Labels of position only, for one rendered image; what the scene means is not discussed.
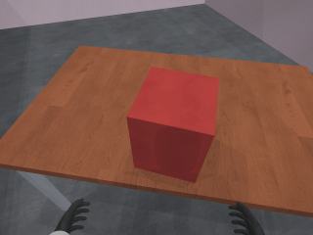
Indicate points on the table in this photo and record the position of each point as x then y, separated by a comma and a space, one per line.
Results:
261, 155

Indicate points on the robot left hand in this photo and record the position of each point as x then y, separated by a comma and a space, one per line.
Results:
69, 218

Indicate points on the carton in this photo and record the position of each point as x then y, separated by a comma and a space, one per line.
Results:
171, 122

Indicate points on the robot right hand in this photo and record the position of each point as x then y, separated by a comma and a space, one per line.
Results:
249, 221

